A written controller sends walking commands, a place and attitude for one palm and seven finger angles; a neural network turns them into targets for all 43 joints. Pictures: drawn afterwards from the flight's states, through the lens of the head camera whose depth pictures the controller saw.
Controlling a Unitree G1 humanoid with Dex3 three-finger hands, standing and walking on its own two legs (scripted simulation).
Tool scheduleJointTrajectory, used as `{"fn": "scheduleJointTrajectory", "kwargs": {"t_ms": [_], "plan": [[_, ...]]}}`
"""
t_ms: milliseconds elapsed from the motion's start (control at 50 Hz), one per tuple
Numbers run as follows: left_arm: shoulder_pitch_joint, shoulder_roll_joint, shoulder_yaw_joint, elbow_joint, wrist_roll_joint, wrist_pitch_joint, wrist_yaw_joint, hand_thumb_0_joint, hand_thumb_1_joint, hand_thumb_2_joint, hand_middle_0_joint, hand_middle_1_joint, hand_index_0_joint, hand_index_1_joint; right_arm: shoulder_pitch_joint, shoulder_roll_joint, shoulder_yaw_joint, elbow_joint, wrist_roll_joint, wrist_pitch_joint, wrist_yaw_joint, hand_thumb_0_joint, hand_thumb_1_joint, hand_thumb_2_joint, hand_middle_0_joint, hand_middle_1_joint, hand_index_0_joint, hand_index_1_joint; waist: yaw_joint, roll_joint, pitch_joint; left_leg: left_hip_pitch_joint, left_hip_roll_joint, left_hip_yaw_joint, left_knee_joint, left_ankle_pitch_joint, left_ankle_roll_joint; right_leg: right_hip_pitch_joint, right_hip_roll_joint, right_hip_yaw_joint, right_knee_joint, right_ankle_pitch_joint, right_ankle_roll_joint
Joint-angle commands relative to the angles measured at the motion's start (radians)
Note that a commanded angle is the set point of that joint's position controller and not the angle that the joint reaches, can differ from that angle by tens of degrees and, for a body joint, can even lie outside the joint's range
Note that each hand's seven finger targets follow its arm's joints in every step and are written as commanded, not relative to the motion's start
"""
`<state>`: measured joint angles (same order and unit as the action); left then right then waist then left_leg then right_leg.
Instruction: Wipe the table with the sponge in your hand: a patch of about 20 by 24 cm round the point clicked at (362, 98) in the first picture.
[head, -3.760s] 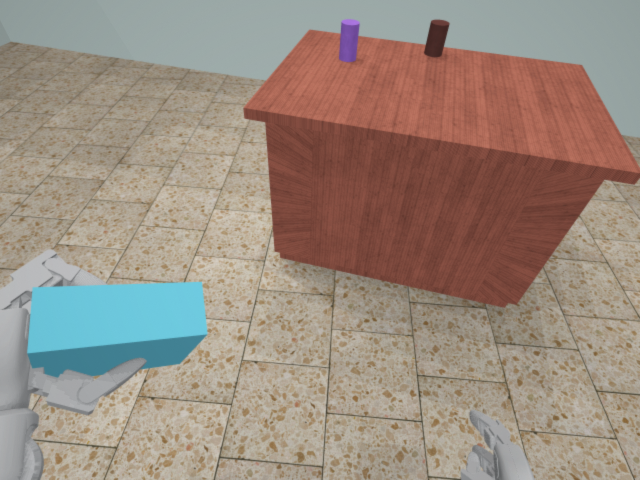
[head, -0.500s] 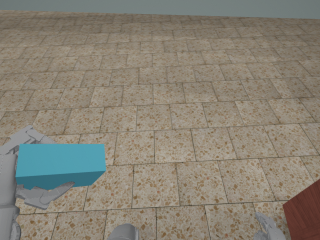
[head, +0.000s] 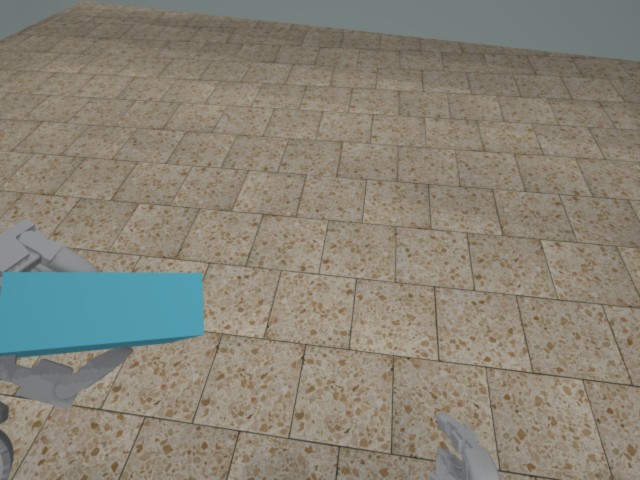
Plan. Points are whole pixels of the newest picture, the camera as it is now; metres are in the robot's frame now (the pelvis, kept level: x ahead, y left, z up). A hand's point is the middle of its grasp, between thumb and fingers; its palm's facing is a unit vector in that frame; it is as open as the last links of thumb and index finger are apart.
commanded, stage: walk to a spot facing it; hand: left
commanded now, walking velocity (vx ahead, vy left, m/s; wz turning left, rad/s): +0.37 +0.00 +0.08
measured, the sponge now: (132, 314) +0.21 +0.19 +0.18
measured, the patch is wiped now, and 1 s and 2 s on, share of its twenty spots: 0.00 0.00 0.00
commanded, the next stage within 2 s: turn to face it in 0.42 s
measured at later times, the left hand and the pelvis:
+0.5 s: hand (97, 216) +0.32 +0.27 +0.19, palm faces +0.49 -0.76 -0.43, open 9.7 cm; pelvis +0.13 +0.02 -0.01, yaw +5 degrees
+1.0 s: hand (226, 162) +0.46 +0.18 +0.15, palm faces +0.31 -0.81 -0.49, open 9.7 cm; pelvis +0.21 -0.04 -0.01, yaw -5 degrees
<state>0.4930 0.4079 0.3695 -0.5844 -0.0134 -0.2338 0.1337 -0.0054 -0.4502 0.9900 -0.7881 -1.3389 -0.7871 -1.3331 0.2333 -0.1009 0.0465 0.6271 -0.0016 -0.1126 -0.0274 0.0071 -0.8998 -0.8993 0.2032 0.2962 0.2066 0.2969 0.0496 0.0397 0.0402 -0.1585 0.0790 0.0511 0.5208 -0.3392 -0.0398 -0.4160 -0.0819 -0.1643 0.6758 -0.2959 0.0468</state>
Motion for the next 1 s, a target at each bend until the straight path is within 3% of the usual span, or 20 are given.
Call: {"fn": "scheduleJointTrajectory", "kwargs": {"t_ms": [0, 20, 40, 60, 160, 300, 400, 420, 440, 460, 480, 620, 720, 820, 840, 860, 880, 900, 940, 980], "plan": [[-0.166, 0.132, 0.104, 0.040, 0.003, -0.001, 0.025, 0.000, 0.100, 1.300, -1.200, -1.600, -1.200, -1.600, -0.097, -0.162, -0.088, -0.116, 0.013, 0.000, -0.036, 0.000, -0.900, -0.900, 0.200, 0.300, 0.200, 0.300, -0.023, -0.237, -0.160, -0.343, 0.032, 0.059, 0.422, -0.068, 0.098, 0.441, -0.129, 0.252, -0.294, -0.147, -0.094], [-0.148, 0.143, 0.102, 0.080, 0.003, 0.013, 0.022, 0.000, 0.100, 1.300, -1.200, -1.600, -1.200, -1.600, -0.132, -0.161, -0.084, -0.145, 0.012, 0.003, -0.038, 0.000, -0.900, -0.900, 0.200, 0.300, 0.200, 0.300, -0.014, -0.450, -0.139, -0.567, -0.083, 0.017, 0.705, -0.238, 0.065, 0.487, -0.333, 0.687, -0.411, -0.151, -0.200], [-0.195, 0.154, 0.114, 0.062, -0.015, 0.007, 0.021, 0.000, 0.100, 1.300, -1.200, -1.600, -1.200, -1.600, -0.162, -0.193, -0.086, -0.141, 0.008, 0.002, -0.035, 0.000, -0.900, -0.900, 0.200, 0.300, 0.200, 0.300, -0.015, -0.363, -0.087, -0.609, -0.052, -0.091, 0.829, -0.189, 0.052, 0.429, -0.398, 0.719, -0.477, -0.166, -0.217], [-0.234, 0.133, 0.094, 0.039, -0.014, -0.012, 0.010, 0.000, 0.100, 1.300, -1.200, -1.600, -1.200, -1.600, -0.133, -0.194, -0.097, -0.123, 0.007, -0.002, -0.030, 0.000, -0.900, -0.900, 0.200, 0.300, 0.200, 0.300, -0.041, -0.263, -0.088, -0.550, -0.008, -0.116, 0.841, -0.094, 0.045, 0.333, -0.355, 0.647, -0.487, -0.270, -0.194], [-0.216, 0.174, 0.101, -0.155, -0.009, -0.042, 0.013, 0.000, 0.100, 1.300, -1.200, -1.600, -1.200, -1.600, -0.175, -0.210, -0.085, -0.133, 0.006, 0.034, -0.022, 0.000, -0.900, -0.900, 0.200, 0.300, 0.200, 0.300, -0.051, -0.147, -0.052, -0.464, 0.035, -0.032, 0.714, 0.046, 0.013, 0.171, -0.274, 0.237, -0.483, -0.118, -0.182], [-0.009, 0.188, 0.182, -0.249, -0.022, -0.037, 0.070, 0.000, 0.100, 1.300, -1.200, -1.600, -1.200, -1.600, -0.121, -0.185, -0.100, -0.191, -0.004, 0.010, -0.031, 0.000, -0.900, -0.900, 0.200, 0.300, 0.200, 0.300, -0.006, -0.099, -0.139, -0.346, 0.003, 0.100, 0.205, 0.034, 0.030, 0.366, -0.266, 0.160, -0.389, 0.132, -0.211], [-0.023, 0.132, 0.152, -0.179, -0.031, -0.027, 0.082, 0.000, 0.100, 1.300, -1.200, -1.600, -1.200, -1.600, -0.060, -0.204, -0.121, -0.197, 0.003, 0.026, -0.053, 0.000, -0.900, -0.900, 0.200, 0.300, 0.200, 0.300, -0.044, -0.104, -0.167, -0.074, -0.037, 0.151, -0.048, 0.146, 0.039, 0.317, -0.183, 0.062, -0.169, 0.153, -0.130], [-0.017, 0.103, 0.118, -0.160, -0.030, -0.028, 0.076, 0.000, 0.100, 1.300, -1.200, -1.600, -1.200, -1.600, -0.037, -0.222, -0.129, -0.196, 0.010, 0.026, -0.060, 0.000, -0.900, -0.900, 0.200, 0.300, 0.200, 0.300, -0.067, 0.007, -0.180, 0.055, 0.008, 0.057, -0.101, 0.163, 0.069, 0.223, -0.139, 0.010, 0.017, 0.147, -0.088], [-0.041, 0.109, 0.123, -0.184, -0.027, -0.039, 0.077, 0.000, 0.100, 1.300, -1.200, -1.600, -1.200, -1.600, -0.054, -0.243, -0.133, -0.210, 0.012, 0.029, -0.058, 0.000, -0.900, -0.900, 0.200, 0.300, 0.200, 0.300, -0.065, 0.222, -0.187, 0.177, 0.199, -0.258, -0.150, 0.317, 0.171, 0.023, -0.014, -0.033, 0.248, -0.059, -0.029], [-0.057, 0.124, 0.119, -0.169, -0.018, -0.053, 0.071, 0.000, 0.100, 1.300, -1.200, -1.600, -1.200, -1.600, -0.067, -0.230, -0.121, -0.215, 0.012, 0.024, -0.048, 0.000, -0.900, -0.900, 0.200, 0.300, 0.200, 0.300, -0.056, 0.272, -0.169, 0.249, 0.358, -0.495, -0.181, 0.534, 0.279, -0.170, 0.038, 0.047, 0.424, -0.355, -0.025], [-0.089, 0.165, 0.133, -0.110, -0.005, -0.054, 0.058, 0.000, 0.100, 1.300, -1.200, -1.600, -1.200, -1.600, -0.068, -0.231, -0.113, -0.200, 0.011, 0.022, -0.036, 0.000, -0.900, -0.900, 0.200, 0.300, 0.200, 0.300, -0.061, 0.172, -0.141, 0.184, 0.376, -0.515, -0.205, 0.445, 0.299, -0.223, 0.013, 0.120, 0.506, -0.335, -0.035], [-0.095, 0.135, 0.073, -0.358, -0.001, -0.046, 0.034, 0.000, 0.100, 1.300, -1.200, -1.600, -1.200, -1.600, -0.086, -0.209, -0.088, -0.174, 0.003, -0.024, -0.017, 0.000, -0.900, -0.900, 0.200, 0.300, 0.200, 0.300, -0.044, 0.233, -0.168, 0.106, 0.213, 0.007, -0.161, 0.643, 0.150, -0.117, 0.011, 0.063, 0.275, -0.001, -0.015], [-0.117, 0.136, 0.108, -0.173, -0.005, -0.027, 0.023, 0.000, 0.100, 1.300, -1.200, -1.600, -1.200, -1.600, -0.082, -0.196, -0.087, -0.164, -0.005, -0.033, -0.019, 0.000, -0.900, -0.900, 0.200, 0.300, 0.200, 0.300, -0.050, 0.210, -0.126, 0.095, 0.268, 0.100, -0.138, 0.673, 0.108, -0.027, 0.058, -0.004, 0.074, 0.030, -0.003], [-0.158, 0.102, 0.081, -0.020, -0.007, 0.001, 0.000, 0.000, 0.100, 1.300, -1.200, -1.600, -1.200, -1.600, -0.101, -0.180, -0.089, -0.165, 0.012, -0.004, -0.003, 0.000, -0.900, -0.900, 0.200, 0.300, 0.200, 0.300, -0.025, 0.033, -0.153, 0.015, 0.216, 0.175, 0.264, 0.488, 0.041, 0.222, 0.069, 0.013, -0.200, 0.240, -0.030], [-0.187, 0.143, 0.092, -0.040, 0.001, -0.004, 0.002, 0.000, 0.100, 1.300, -1.200, -1.600, -1.200, -1.600, -0.105, -0.170, -0.088, -0.177, 0.015, 0.002, -0.001, 0.000, -0.900, -0.900, 0.200, 0.300, 0.200, 0.300, -0.026, -0.168, -0.176, -0.135, 0.116, 0.183, 0.518, 0.225, 0.012, 0.340, -0.059, 0.222, -0.222, 0.593, -0.098], [-0.164, 0.175, 0.134, -0.032, -0.006, -0.003, 0.008, 0.000, 0.100, 1.300, -1.200, -1.600, -1.200, -1.600, -0.138, -0.160, -0.080, -0.203, 0.006, 0.001, -0.001, 0.000, -0.900, -0.900, 0.200, 0.300, 0.200, 0.300, -0.023, -0.362, -0.190, -0.407, -0.038, 0.099, 0.744, -0.323, -0.026, 0.463, -0.243, 0.562, -0.225, 1.047, -0.223], [-0.167, 0.170, 0.152, -0.051, -0.012, -0.001, 0.018, 0.000, 0.100, 1.300, -1.200, -1.600, -1.200, -1.600, -0.161, -0.152, -0.071, -0.199, 0.000, -0.002, -0.002, 0.000, -0.900, -0.900, 0.200, 0.300, 0.200, 0.300, -0.025, -0.319, -0.184, -0.413, 0.015, -0.052, 0.800, -0.321, -0.033, 0.402, -0.307, 0.564, -0.235, 1.057, -0.228], [-0.155, 0.161, 0.134, -0.093, -0.026, -0.004, 0.013, 0.000, 0.100, 1.300, -1.200, -1.600, -1.200, -1.600, -0.121, -0.184, -0.095, -0.188, 0.010, 0.014, 0.009, 0.000, -0.900, -0.900, 0.200, 0.300, 0.200, 0.300, -0.044, -0.293, -0.236, -0.369, 0.023, -0.081, 0.819, -0.257, -0.039, 0.385, -0.266, 0.561, -0.261, 0.817, -0.192], [-0.086, 0.191, 0.169, -0.200, -0.037, -0.020, 0.026, 0.000, 0.100, 1.300, -1.200, -1.600, -1.200, -1.600, -0.185, -0.167, -0.073, -0.192, 0.007, 0.044, 0.013, 0.000, -0.900, -0.900, 0.200, 0.300, 0.200, 0.300, -0.030, -0.121, -0.255, -0.432, 0.013, -0.087, 0.858, -0.139, -0.048, 0.410, -0.212, 0.512, -0.240, 0.664, -0.198], [-0.044, 0.191, 0.183, -0.265, -0.044, -0.037, 0.032, 0.000, 0.100, 1.300, -1.200, -1.600, -1.200, -1.600, -0.188, -0.173, -0.070, -0.189, 0.002, 0.060, 0.018, 0.000, -0.900, -0.900, 0.200, 0.300, 0.200, 0.300, -0.036, -0.078, -0.258, -0.458, -0.003, -0.085, 0.889, -0.061, -0.052, 0.386, -0.173, 0.450, -0.260, 0.546, -0.175]]}}
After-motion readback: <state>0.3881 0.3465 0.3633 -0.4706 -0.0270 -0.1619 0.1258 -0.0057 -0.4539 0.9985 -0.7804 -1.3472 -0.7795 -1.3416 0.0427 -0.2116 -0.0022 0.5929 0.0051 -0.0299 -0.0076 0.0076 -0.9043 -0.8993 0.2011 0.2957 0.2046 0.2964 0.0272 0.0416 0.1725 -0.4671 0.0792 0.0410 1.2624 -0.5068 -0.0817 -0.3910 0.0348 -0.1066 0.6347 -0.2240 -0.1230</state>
